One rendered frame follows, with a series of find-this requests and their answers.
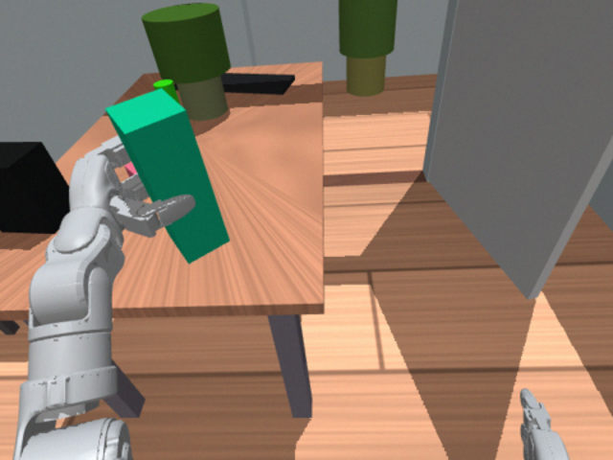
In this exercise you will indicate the right robot hand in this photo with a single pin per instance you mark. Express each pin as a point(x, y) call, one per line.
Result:
point(540, 442)

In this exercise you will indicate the table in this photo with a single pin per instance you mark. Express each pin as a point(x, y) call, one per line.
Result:
point(264, 159)

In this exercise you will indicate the potted plant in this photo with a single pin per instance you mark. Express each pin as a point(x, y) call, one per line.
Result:
point(366, 35)
point(189, 47)

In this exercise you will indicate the left robot arm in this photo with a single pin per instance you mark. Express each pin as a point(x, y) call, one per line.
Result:
point(70, 364)

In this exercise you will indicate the left robot hand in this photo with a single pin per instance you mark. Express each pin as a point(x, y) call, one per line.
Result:
point(94, 183)

